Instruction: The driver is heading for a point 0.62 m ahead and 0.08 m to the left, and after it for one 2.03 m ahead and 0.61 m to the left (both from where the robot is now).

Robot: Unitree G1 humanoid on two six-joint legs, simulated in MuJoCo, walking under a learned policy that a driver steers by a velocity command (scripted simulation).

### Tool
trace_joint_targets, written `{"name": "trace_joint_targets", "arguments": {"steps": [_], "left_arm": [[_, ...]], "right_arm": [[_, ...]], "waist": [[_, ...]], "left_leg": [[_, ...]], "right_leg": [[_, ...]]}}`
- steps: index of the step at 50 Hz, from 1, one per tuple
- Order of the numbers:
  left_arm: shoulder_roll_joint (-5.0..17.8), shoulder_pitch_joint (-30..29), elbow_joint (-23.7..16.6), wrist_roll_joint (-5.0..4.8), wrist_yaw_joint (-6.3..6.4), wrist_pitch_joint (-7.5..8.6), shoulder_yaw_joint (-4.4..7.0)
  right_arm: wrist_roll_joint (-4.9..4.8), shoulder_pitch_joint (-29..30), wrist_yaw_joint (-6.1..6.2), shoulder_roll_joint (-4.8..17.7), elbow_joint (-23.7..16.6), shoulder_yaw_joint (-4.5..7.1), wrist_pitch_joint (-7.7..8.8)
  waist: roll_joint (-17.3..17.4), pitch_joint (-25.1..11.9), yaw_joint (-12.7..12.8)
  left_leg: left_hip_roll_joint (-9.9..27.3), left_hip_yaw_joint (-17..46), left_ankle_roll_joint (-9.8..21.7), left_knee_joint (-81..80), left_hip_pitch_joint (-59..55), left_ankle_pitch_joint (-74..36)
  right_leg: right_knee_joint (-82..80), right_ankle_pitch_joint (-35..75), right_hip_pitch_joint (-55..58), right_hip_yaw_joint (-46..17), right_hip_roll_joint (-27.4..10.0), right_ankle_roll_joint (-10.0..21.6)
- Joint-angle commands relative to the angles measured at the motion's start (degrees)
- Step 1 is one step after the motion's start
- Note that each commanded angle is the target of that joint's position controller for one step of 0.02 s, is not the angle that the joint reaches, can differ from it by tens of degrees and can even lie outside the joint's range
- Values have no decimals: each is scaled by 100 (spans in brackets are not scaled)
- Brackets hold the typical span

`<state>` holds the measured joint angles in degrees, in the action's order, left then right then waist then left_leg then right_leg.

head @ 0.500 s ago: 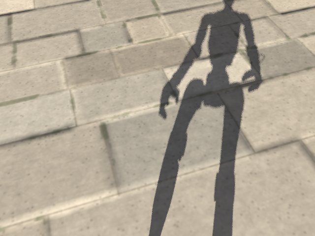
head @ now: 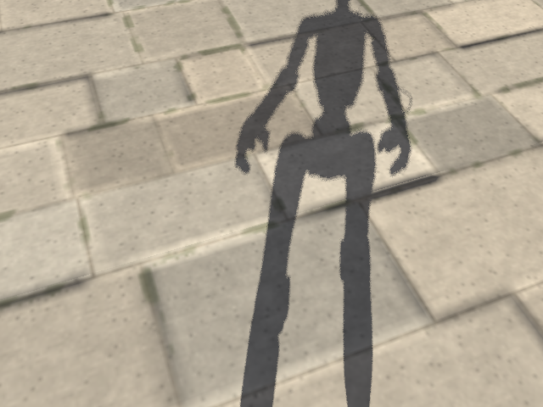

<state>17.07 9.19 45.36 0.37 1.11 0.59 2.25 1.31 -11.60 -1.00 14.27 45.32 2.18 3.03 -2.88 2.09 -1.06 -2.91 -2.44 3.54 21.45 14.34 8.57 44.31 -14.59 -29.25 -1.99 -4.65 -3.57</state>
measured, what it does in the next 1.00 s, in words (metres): steps on the spot: right foot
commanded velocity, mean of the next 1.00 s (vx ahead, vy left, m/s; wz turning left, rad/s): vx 0.03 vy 0.00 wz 0.00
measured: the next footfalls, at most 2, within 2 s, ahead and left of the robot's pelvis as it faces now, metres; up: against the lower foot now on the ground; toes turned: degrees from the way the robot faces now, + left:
right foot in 0.10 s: +0.12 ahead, -0.15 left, +0.00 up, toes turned +0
left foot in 1.92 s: +0.51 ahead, +0.06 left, +0.00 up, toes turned +11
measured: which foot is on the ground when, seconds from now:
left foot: down 0.00-1.00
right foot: up 0.00-0.08, down 0.10-1.00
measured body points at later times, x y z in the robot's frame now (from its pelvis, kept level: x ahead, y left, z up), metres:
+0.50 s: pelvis +0.07 -0.02 -0.01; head +0.08 -0.02 +0.44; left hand +0.19 +0.23 -0.13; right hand +0.15 -0.29 -0.14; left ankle +0.03 +0.09 -0.74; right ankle +0.08 -0.15 -0.74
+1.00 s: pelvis +0.06 -0.02 +0.00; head +0.06 -0.02 +0.45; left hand +0.13 +0.24 -0.15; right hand +0.09 -0.28 -0.16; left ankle +0.03 +0.09 -0.74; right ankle +0.08 -0.15 -0.74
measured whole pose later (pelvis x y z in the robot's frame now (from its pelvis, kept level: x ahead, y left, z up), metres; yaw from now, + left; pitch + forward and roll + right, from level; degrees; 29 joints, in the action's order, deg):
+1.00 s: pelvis +0.06 -0.02 +0.00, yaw +0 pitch -2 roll +0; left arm 13.3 8.3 61.0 0.2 2.3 -1.0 2.1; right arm 0.4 -11.7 1.9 12.4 63.2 0.9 -0.1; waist -0.4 2.4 0.0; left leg -0.3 -1.8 0.8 26.5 7.4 17.3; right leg 27.2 -12.3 -13.0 -0.3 -0.9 -0.8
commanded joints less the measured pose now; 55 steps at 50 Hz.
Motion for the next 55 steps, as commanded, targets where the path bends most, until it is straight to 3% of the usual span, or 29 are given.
{"name": "trace_joint_targets", "arguments": {"steps": [1, 3, 5, 6, 7, 8, 9, 13, 20, 37, 55], "left_arm": [[366, 389, -142, 0, 18, -48, 87], [390, 284, -166, 21, 14, -68, 109], [490, 246, -180, 115, 27, -56, 131], [761, 172, -262, 117, 65, -54, 174], [946, -101, -240, 57, 84, -81, 220], [572, -224, -266, 10, 37, -95, 167], [375, -239, -252, 32, 4, -87, 113], [393, -114, -55, 21, -28, 21, 108], [389, -224, 231, -10, 12, 5, 112], [310, -283, 989, -9, 96, -95, 116], [192, -20, 1536, -22, 147, -103, 64]], "right_arm": [[-15, 383, 50, 838, -238, 176, 49], [-62, 415, 41, 792, -120, 139, -1], [-99, 247, 37, 573, 23, 48, -21], [6, -22, 41, 484, 81, 12, -7], [10, -554, 54, 413, 196, 10, -8], [19, -302, 97, 512, 243, -1, -55], [-15, -55, 126, 633, 229, 35, -111], [-47, 9, 194, 641, 349, 51, -234], [-108, 53, 238, 605, 713, 82, -303], [-97, 74, 300, 575, 1406, 35, -315], [-90, -303, 313, 359, 1736, -70, -256]], "waist": [[845, -839, 228], [783, -717, 269], [540, -600, 307], [128, -634, 99], [-566, -646, -305], [-497, -548, -78], [-317, -399, 38], [-135, -473, 90], [200, -523, 83], [270, -175, 90], [304, 4, 107]], "left_leg": [[1476, 772, 945, -505, 31, -2609], [1442, 872, 835, -389, 74, -1708], [1077, 839, 402, -135, 228, -447], [746, 684, 133, 147, 402, 286], [396, 408, -65, 74, 451, 832], [353, 278, -196, 93, 91, 749], [365, 290, -210, 143, 76, 624], [482, 379, -133, 235, -152, -196], [511, 356, -177, 331, -469, -796], [528, 324, -209, 61, -338, -160], [496, 292, -200, -149, -145, 337]], "right_leg": [[-558, 482, 1209, -14, 25, 53], [-1124, 577, 1491, 19, 79, 174], [-2030, 1569, 2099, -121, -25, 358], [-2007, 2526, 2426, -481, -419, 500], [-1874, 2066, 2318, -587, -554, 792], [-1969, 1227, 1891, -495, -344, 760], [-1993, 991, 1747, -390, -198, 634], [-1764, 1778, 1900, -209, -47, 483], [-1665, 2183, 2012, -126, 27, 538], [-1912, 1408, 2031, 31, 201, 458], [-2071, 930, 1910, 56, 255, 422]]}}
Velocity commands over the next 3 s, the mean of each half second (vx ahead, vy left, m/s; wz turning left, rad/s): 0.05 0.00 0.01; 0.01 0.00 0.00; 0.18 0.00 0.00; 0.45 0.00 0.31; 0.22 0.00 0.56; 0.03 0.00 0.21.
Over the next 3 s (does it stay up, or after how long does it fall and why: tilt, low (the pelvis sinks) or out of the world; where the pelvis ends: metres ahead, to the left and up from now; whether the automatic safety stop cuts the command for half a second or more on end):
stays up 0.61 0.02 -0.01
